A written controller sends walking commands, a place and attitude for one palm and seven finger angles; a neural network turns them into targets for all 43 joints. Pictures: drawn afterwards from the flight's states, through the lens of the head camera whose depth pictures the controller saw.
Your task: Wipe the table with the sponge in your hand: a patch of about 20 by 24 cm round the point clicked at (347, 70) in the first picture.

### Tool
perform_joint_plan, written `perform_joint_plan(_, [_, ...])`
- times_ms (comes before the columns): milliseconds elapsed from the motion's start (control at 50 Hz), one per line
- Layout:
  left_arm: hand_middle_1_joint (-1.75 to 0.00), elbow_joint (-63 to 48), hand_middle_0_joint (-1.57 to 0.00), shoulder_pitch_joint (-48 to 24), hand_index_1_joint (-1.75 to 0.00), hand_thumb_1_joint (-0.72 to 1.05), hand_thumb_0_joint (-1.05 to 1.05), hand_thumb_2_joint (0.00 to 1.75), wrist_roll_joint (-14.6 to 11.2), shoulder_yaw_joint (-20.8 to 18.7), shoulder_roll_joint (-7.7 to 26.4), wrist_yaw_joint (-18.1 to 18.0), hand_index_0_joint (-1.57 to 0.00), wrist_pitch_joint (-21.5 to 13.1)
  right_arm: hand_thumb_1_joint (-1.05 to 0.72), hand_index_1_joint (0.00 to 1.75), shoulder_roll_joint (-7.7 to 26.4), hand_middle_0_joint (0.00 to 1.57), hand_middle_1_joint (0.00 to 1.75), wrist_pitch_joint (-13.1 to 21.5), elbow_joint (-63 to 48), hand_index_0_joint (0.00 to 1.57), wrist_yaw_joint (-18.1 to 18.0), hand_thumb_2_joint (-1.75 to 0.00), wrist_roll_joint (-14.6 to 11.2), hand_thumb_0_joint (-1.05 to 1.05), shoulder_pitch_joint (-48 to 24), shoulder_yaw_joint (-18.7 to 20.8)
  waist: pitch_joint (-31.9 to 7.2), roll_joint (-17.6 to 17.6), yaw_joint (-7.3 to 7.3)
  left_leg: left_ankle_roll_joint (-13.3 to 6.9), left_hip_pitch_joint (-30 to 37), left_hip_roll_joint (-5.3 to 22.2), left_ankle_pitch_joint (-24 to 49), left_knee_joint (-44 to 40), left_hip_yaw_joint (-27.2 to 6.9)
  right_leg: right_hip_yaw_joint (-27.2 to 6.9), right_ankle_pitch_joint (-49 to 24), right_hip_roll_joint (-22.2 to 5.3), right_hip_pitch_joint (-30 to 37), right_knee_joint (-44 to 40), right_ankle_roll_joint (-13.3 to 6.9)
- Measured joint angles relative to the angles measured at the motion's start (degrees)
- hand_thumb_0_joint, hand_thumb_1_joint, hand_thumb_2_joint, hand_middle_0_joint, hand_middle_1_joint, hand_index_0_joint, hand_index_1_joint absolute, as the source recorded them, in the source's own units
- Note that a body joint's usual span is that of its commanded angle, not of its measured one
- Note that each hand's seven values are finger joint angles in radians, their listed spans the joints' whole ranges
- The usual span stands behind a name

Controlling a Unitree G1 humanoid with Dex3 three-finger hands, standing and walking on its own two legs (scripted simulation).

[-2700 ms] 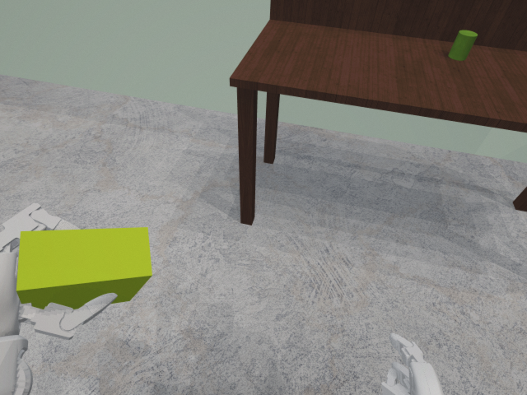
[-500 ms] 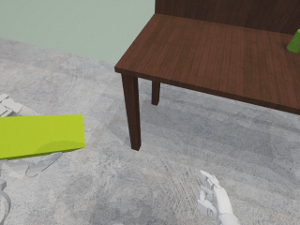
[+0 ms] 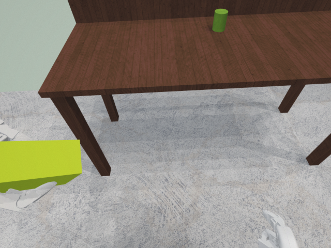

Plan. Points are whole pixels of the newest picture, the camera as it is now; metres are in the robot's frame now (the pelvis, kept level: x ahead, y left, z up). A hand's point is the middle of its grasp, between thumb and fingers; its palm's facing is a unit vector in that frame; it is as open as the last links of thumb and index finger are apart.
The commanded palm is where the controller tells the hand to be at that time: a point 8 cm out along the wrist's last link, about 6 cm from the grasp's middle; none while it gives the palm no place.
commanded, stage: turn to face it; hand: left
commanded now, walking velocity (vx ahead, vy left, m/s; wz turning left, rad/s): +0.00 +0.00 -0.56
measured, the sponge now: (47, 166) +0.23 +0.21 +0.17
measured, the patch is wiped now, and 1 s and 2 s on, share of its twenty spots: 0.00 0.00 0.00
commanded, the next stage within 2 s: take the last steps up to it in 0.48 s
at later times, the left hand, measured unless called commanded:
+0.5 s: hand (70, 185) +0.20 +0.16 +0.16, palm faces +0.21 -0.85 -0.48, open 9.6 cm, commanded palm +0.15 +0.21 +0.18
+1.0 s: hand (84, 187) +0.19 +0.14 +0.17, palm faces +0.21 -0.90 -0.38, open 9.6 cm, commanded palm +0.16 +0.18 +0.18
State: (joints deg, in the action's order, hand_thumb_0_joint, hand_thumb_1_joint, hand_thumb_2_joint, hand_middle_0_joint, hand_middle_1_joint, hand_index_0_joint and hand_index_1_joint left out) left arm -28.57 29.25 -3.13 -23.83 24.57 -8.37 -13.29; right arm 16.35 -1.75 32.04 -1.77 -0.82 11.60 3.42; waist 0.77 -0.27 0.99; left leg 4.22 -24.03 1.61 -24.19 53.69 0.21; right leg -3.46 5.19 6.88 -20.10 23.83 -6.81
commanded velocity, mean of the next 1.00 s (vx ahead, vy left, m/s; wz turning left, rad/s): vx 0.13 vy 0.07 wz -0.17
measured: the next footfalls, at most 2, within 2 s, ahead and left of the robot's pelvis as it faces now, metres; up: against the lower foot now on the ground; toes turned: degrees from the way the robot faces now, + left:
left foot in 0.20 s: -0.01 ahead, +0.14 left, +0.00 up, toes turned -2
right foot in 0.50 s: -0.07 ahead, -0.16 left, +0.00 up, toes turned -19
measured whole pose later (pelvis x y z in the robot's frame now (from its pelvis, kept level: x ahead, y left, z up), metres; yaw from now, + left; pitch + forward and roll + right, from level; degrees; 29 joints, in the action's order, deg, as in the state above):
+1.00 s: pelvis -0.07 -0.05 +0.00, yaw -16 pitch +0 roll -2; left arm -24.1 27.3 0.7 -20.4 18.6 -9.2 -12.4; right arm 11.9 4.9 37.3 -3.5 0.0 16.5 1.5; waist -3.1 -1.6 0.5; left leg -1.7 -11.9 2.4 -18.2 30.0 3.8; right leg 6.4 26.9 -1.5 -21.1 48.2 0.9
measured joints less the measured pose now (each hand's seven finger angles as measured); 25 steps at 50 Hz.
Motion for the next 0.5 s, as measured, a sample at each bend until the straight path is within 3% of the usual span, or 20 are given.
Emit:
perform_joint_plan(120, [-1.32, 1.64, -0.81, -1.25, -1.32, -0.45, 0.0, 0.98, 0.62, 3.57, -3.42, 0.14, -0.8, 1.74, -0.91, 0.3, -1.25, 0.19, 0.3, -1.44, -0.88, 0.2, 0.63, -0.9, 0.07, 0.01, 0.95, -1.52, -1.87, 1.68, -1.91, -1.72, 4.44, -1.62, -2.89, -11.55, 0.57, -3.47, -4.65, 1.25, -0.7, -4.08, 0.38])
perform_joint_plan(200, [-1.32, -0.48, -0.81, -2.85, -1.32, -0.45, 0.0, 0.98, 1.4, 5.59, -4.11, 0.93, -0.8, 1.58, -0.91, 0.3, -2.39, 0.2, 0.3, -1.45, -1.96, 0.2, 1.02, -0.9, 0.84, 0.01, 1.04, -2.56, -2.2, 2.25, -2.39, -4.01, 10.02, -1.67, -2.13, -24.46, 2.02, -4.26, -5.96, 2.49, -2.65, -4.64, 1.73])
perform_joint_plan(240, [-1.32, -1.03, -0.81, -4.24, -1.32, -0.45, 0.0, 0.98, 1.62, 5.19, -3.19, 1.57, -0.8, 0.93, -0.91, 0.3, -3.6, 0.2, 0.3, -0.95, -2.2, 0.2, 0.95, -0.9, 1.4, 0.01, 0.28, -2.93, -0.88, 2.83, -2.36, -4.64, 10.56, -1.21, 6.55, -27.6, 3.05, -3.82, 2.68, 2.93, -6.1, 2.7, 4.07])
perform_joint_plan(260, [-1.32, -1.25, -0.81, -4.75, -1.32, -0.45, 0.0, 0.98, 2.03, 4.66, -2.55, 1.77, -0.8, 0.75, -0.91, 0.3, -4.27, 0.2, 0.3, -0.42, -2.49, 0.2, 0.91, -0.9, 1.49, 0.01, 0.14, -3.07, -0.01, 2.76, -2.33, -4.83, 10.55, -0.53, 9.98, -27.42, 3.8, -2.46, 7.8, 2.85, -8.67, 11.0, 5.58])
perform_joint_plan(320, [-1.32, -1.08, -0.81, -4.46, -1.32, -0.45, 0.0, 0.98, 2.64, 2.23, -0.79, 2.14, -0.8, 0.16, -0.91, 0.3, -6.53, 0.2, 0.3, 1.29, -2.34, 0.2, 1.21, -0.9, 1.13, 0.01, 0.79, -3.39, 0.64, 1.99, -2.54, -3.42, 11.07, 1.3, 9.32, -26.22, 5.19, 0.94, 14.25, 0.4, -13.81, 34.65, 7.9])
perform_joint_plan(360, [-1.32, -0.41, -0.81, -3.03, -1.32, -0.45, 0.0, 0.98, 2.34, 1.33, -1.38, 1.71, -0.8, 0.11, -0.91, 0.3, -7.11, 0.2, 0.3, 2.04, -1.74, 0.2, 1.67, -0.9, 0.63, 0.01, 1.51, -3.7, -0.05, 0.05, -2.89, -2.69, 11.13, 3.31, 8.29, -25.7, 6.19, 2.73, 15.99, -2.39, -13.19, 39.03, 8.74])
perform_joint_plan(440, [-1.32, 1.04, -0.81, -1.96, -1.32, -0.45, 0.0, 0.98, 2.19, 1.8, -3.45, 0.6, -0.8, 1.32, -0.9, 0.3, -7.68, 0.2, 0.3, 3.72, -0.38, 0.2, 1.53, -0.9, -0.08, 0.01, 2.44, -4.64, 0.36, -2.92, -3.51, -0.96, 10.89, 7.41, 7.49, -24.12, 7.99, 4.88, 18.2, -7.07, -4.81, 24.36, 9.81])
perform_joint_plan(500, [-1.32, 1.78, -0.81, -4.5, -1.33, -0.45, 0.0, 0.98, 2.68, 2.59, -2.95, 0.38, -0.8, 2.03, -0.9, 0.3, -8.08, 0.2, 0.3, 5.36, 0.03, 0.21, 1.55, -0.9, -0.04, 0.01, 2.63, -5.17, 2.22, -2.5, -3.41, 0.83, 8.84, 9.7, 5.48, -19.22, 8.51, 6.71, 12.74, -8.41, 2.74, 10.31, 9.88])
